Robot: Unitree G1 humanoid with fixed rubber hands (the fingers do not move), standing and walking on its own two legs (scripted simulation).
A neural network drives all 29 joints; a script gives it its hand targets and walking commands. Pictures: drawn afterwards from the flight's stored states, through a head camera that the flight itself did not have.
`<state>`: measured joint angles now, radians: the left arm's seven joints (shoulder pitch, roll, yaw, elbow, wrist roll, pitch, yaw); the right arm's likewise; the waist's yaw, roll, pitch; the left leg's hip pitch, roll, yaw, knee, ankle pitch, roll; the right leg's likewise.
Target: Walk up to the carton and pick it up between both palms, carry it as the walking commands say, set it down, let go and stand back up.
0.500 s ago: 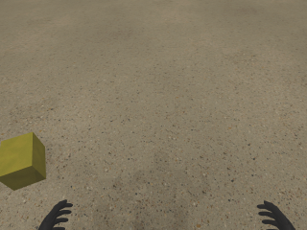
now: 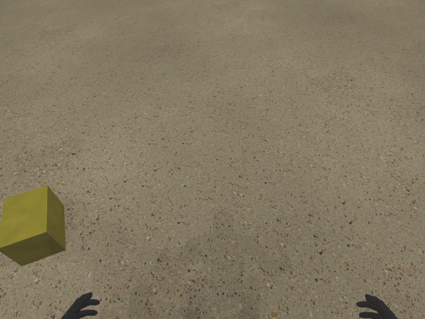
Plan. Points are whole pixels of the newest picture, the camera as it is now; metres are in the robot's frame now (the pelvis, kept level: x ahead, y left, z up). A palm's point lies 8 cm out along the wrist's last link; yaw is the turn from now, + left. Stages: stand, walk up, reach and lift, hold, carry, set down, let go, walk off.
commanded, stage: stand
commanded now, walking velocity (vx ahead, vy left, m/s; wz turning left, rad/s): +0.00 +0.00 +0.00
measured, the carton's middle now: (35, 224) +0.68 +0.94 -0.67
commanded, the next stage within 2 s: walk up in 0.94 s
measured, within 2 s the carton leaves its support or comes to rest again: neither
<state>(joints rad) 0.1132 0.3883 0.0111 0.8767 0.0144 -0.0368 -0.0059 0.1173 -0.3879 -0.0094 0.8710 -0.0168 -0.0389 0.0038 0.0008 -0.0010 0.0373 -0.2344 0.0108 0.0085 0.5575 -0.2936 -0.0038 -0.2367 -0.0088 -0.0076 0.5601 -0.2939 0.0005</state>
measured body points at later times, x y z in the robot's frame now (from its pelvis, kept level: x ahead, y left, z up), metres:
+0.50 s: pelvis +0.00 +0.00 +0.01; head +0.00 +0.00 +0.46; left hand +0.12 +0.31 -0.10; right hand +0.11 -0.32 -0.10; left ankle +0.00 +0.12 -0.73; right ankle +0.01 -0.12 -0.73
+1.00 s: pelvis +0.00 +0.00 +0.01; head +0.01 +0.00 +0.46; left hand +0.11 +0.32 -0.10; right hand +0.11 -0.32 -0.10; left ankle +0.00 +0.12 -0.73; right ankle +0.01 -0.12 -0.73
